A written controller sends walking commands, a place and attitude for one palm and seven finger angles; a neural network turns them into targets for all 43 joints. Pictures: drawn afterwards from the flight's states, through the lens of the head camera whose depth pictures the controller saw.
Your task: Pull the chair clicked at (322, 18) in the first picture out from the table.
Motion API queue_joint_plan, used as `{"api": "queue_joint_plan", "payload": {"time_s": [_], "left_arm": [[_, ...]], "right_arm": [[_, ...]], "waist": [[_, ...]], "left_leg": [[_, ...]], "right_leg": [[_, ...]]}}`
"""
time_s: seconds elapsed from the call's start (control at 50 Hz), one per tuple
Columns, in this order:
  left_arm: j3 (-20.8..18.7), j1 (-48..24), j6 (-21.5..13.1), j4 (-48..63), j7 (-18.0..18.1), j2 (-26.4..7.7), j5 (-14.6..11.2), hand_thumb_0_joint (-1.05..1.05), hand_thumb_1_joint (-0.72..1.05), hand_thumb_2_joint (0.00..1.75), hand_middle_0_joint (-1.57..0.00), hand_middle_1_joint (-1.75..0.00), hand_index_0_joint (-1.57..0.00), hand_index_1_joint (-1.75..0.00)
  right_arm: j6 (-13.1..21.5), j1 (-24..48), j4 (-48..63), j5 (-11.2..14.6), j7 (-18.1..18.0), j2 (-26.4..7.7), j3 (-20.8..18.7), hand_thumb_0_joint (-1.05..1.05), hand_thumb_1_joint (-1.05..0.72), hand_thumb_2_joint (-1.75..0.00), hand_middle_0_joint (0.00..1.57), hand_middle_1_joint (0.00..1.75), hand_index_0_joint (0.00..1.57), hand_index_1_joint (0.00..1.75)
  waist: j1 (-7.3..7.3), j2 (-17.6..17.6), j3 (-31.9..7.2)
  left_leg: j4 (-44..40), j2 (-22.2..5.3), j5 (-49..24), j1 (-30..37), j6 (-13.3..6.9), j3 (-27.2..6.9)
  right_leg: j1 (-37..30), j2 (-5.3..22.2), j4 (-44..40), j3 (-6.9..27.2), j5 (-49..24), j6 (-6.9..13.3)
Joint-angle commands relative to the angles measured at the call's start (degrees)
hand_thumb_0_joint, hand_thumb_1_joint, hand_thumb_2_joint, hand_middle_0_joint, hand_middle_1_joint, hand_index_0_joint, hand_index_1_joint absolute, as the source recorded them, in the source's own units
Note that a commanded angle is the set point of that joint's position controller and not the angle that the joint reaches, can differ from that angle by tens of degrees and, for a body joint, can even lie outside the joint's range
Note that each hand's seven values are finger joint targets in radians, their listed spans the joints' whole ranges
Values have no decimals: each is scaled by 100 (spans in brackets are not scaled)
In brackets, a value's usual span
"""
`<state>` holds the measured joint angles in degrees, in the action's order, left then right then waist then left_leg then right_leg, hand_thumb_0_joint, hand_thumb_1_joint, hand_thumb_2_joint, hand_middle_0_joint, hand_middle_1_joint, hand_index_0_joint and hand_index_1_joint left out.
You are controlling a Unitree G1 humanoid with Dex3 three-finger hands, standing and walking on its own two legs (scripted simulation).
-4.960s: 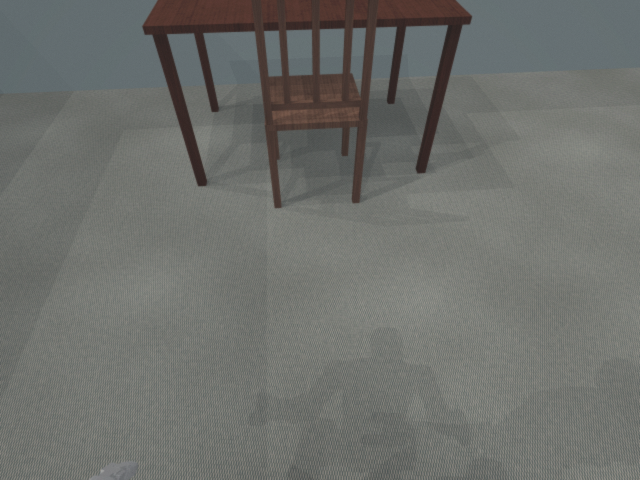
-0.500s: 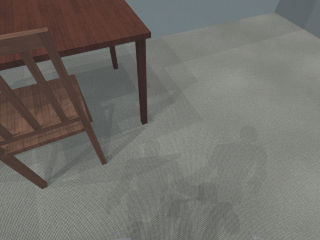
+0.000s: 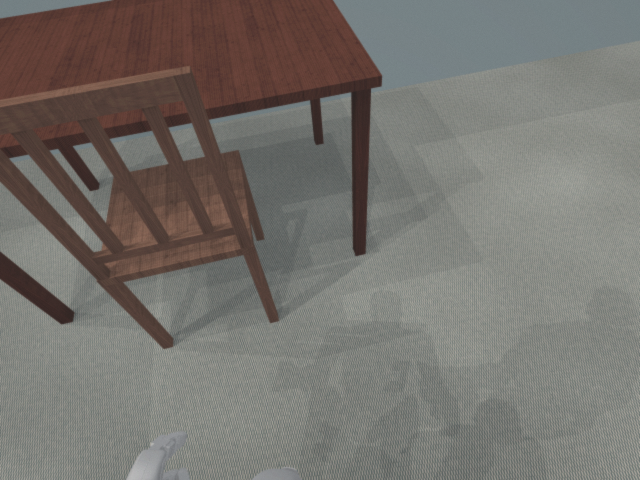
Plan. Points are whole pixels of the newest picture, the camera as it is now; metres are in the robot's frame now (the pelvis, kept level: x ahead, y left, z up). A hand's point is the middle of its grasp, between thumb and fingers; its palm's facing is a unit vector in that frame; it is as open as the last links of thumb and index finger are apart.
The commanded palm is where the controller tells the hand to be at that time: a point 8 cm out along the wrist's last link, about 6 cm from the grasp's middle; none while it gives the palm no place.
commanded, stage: turn to face it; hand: left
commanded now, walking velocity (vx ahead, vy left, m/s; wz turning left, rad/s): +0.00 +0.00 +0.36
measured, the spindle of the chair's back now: (130, 188) +0.66 +0.42 -0.07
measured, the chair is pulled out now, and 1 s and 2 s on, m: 0.00 0.00 0.00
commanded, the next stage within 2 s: take the last steps up to it in 0.22 s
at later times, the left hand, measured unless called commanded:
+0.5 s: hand out of the picture -0.06 +0.25 -0.18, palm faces +0.21 -0.96 -0.21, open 7.4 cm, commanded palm none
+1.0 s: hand (192, 429) +0.22 +0.22 -0.16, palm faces +0.09 -0.98 -0.18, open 7.4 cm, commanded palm none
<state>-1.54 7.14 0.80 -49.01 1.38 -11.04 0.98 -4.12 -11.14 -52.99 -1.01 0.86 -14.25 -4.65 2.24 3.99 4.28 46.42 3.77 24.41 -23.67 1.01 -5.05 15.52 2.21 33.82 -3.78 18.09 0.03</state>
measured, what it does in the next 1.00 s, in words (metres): walks ahead: left foot, then right foot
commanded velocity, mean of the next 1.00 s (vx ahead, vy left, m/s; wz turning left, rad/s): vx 0.20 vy -0.05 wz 0.08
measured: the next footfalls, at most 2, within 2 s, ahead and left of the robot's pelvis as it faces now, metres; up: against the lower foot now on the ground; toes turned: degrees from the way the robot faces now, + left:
left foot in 0.40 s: -0.01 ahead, +0.14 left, +0.00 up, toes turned +13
right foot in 1.00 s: +0.28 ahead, -0.07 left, +0.00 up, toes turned +3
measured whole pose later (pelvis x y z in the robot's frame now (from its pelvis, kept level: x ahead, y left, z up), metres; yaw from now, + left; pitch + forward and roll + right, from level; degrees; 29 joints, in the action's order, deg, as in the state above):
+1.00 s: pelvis +0.13 +0.04 +0.00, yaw +9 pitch +0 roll +0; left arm -2.0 5.6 -1.0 -57.9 -1.4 -10.1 1.1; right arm 2.1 -29.9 -67.1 -1.7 -1.4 -7.4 -1.5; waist 4.8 0.5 3.6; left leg 22.8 -1.2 25.8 3.8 0.1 3.6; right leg 23.6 3.3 33.2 -5.9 12.0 1.5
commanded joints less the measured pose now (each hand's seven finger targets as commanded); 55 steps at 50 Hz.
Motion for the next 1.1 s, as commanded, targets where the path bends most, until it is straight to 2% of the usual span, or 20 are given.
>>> {"api": "queue_joint_plan", "payload": {"time_s": [0.0, 0.06, 0.24, 0.32, 0.34, 0.38, 0.4, 0.44, 0.5, 0.62, 0.7, 0.86, 0.9, 0.94, 0.96, 0.98, 1.0, 1.02, 1.06, 1.08], "left_arm": [[-311, 58, -109, 407, 81, -1096, -3, 0, 90, 90, -20, -30, -20, -30], [-262, 247, -157, 336, 71, -943, -1, 0, 90, 90, -20, -30, -20, -30], [-354, 1045, -106, -128, 61, -1269, 97, 0, 90, 90, -20, -30, -20, -30], [-345, 928, -64, -315, 50, -1219, 46, 0, 90, 90, -20, -30, -20, -30], [-314, 866, -47, -344, 32, -1107, -9, 0, 90, 90, -20, -30, -20, -30], [-142, 791, -6, -127, -40, -478, -12, 0, 90, 90, -20, -30, -20, -30], [-149, 475, 0, -81, -54, -643, 45, 0, 90, 90, -20, -30, -20, -30], [-183, 393, 6, -341, -117, -681, 105, 0, 90, 90, -20, -30, -20, -30], [-133, 779, -83, -698, -229, -558, 78, 0, 90, 90, -20, -30, -20, -30], [-139, 735, -82, -843, -222, -515, 63, 0, 90, 90, -20, -30, -20, -30], [-129, 269, -64, -720, -239, -408, 36, 0, 90, 90, -20, -30, -20, -30], [-103, -609, -178, -440, -304, -186, -7, 0, 90, 90, -20, -30, -20, -30], [-116, -462, -227, -463, -301, -187, -20, 0, 90, 90, -20, -30, -20, -30], [-182, 519, -293, -770, -272, -307, -12, 0, 90, 90, -20, -30, -20, -30], [-247, 1231, -357, -1019, -236, -526, 16, 0, 90, 90, -20, -30, -20, -30], [-379, 1985, -433, -1214, -159, -996, 67, 0, 90, 90, -20, -30, -20, -30], [-450, 2400, -419, -1296, -130, -1387, -21, 0, 90, 90, -20, -30, -20, -30], [-426, 2090, -378, -1199, -93, -1288, -83, 0, 90, 90, -20, -30, -20, -30], [-330, 1127, -357, -989, -57, -858, -56, 0, 90, 90, -20, -30, -20, -30], [-250, 794, -373, -902, -36, -621, -44, 0, 90, 90, -20, -30, -20, -30]], "right_arm": [[62, 17, 373, -38, 25, -571, -186, 0, -90, -90, 20, 30, 20, 30], [61, -124, 228, -21, 51, -433, -118, 0, -90, -90, 20, 30, 20, 30], [121, 522, 261, 52, 9, -215, 64, 0, -90, -90, 20, 30, 20, 30], [228, 52, 62, 52, -44, -217, 123, 0, -90, -90, 20, 30, 20, 30], [303, -250, -39, 33, -45, -351, 115, 0, -90, -90, 20, 30, 20, 30], [375, -763, -107, -62, -90, -1274, -65, 0, -90, -90, 20, 30, 20, 30], [342, -824, -157, -88, -101, -1272, -52, 0, -90, -90, 20, 30, 20, 30], [429, -606, -201, -68, -202, -790, 69, 0, -90, -90, 20, 30, 20, 30], [593, -572, -242, -16, -237, -498, 180, 0, -90, -90, 20, 30, 20, 30], [740, -1261, -561, 29, -291, -319, 183, 0, -90, -90, 20, 30, 20, 30], [768, -1560, -719, -2, -316, -280, 180, 0, -90, -90, 20, 30, 20, 30], [781, -1934, -1020, -90, -334, -278, 145, 0, -90, -90, 20, 30, 20, 30], [766, -1854, -1054, -99, -326, -326, 138, 0, -90, -90, 20, 30, 20, 30], [760, -1719, -1093, -47, -314, -362, 140, 0, -90, -90, 20, 30, 20, 30], [776, -1750, -1110, 3, -284, -273, 148, 0, -90, -90, 20, 30, 20, 30], [797, -1890, -1039, 65, -226, -22, 191, 0, -90, -90, 20, 30, 20, 30], [785, -1995, -911, 89, -243, 127, 222, 0, -90, -90, 20, 30, 20, 30], [738, -1704, -842, 109, -241, -18, 180, 0, -90, -90, 20, 30, 20, 30], [689, -1184, -768, 57, -189, 189, 157, 0, -90, -90, 20, 30, 20, 30], [626, -1208, -755, 10, -171, 259, 155, 0, -90, -90, 20, 30, 20, 30]], "waist": [[-91, -1504, -269], [-110, -1460, -379], [-513, -1604, -490], [-279, -1591, -717], [-103, -1174, -849], [128, 1457, -770], [226, 884, -471], [100, 804, 74], [-112, 347, 69], [-86, 192, 65], [-15, 121, 378], [192, 204, 423], [91, 302, 343], [-370, 8, -160], [-652, -340, -543], [-910, -1256, -1179], [-851, -1888, -1633], [-808, -1243, -1268], [-521, -806, -259], [-298, -594, -33]], "left_leg": [[2416, -390, 4, -837, 154, 83], [2271, -447, -382, -847, 269, 309], [70, -466, 232, -11, 235, 845], [-1572, -386, -692, 1175, 96, 1008], [-2344, -526, -1273, 1860, 16, 870], [-3263, -2560, -1437, 2670, -942, -1721], [-3403, -2758, -595, 2202, -1296, -1807], [-3674, -2239, 112, 1788, -1075, -1377], [-3600, -1782, -1407, 2012, -957, -594], [-3573, -1765, -2730, 2549, -951, -245], [-3655, -1995, -2769, 2561, -1140, -303], [-3331, -2059, -3245, 2632, -1100, -150], [-3074, -1999, -3642, 2422, -1009, 8], [-2084, -1727, -4357, 2084, -816, 356], [-1166, -1458, -4106, 1477, -632, 550], [374, -927, -2442, 196, -377, 962], [2051, -345, 895, -494, -276, 912], [2682, -589, 833, -653, -416, 463], [2793, -984, 148, -848, -415, 390], [2535, -1092, -115, -609, -375, 381]], "right_leg": [[-360, 1663, -1686, 1172, -1526, 594], [-785, 1392, -1469, 459, -2344, 511], [-1137, 1687, -1188, 325, -3290, 793], [-788, 1530, -779, 126, -2625, 466], [-380, 1352, -439, -72, -1767, 211], [1644, 244, 1533, -555, 1823, -312], [1765, 334, 2181, -81, 1768, -168], [2025, 424, 2687, 236, 940, -124], [1923, 388, 2810, 207, 35, -172], [2225, 361, 2776, 192, -429, -283], [2517, 497, 2384, 215, -443, -288], [2005, 370, 797, -15, -322, -13], [1335, 195, 282, -181, -238, 116], [-147, -141, -370, -424, -738, 239], [-1373, -38, -538, -247, -1057, 346], [-2775, 1187, -713, 1232, -1176, 799], [-3030, 2313, -1446, 2917, -1700, 1320], [-2462, 2276, -1745, 2816, -1251, 1503], [-906, 1982, -2157, 2203, 32, 1342], [-301, 1781, -2270, 1647, -135, 1189]]}}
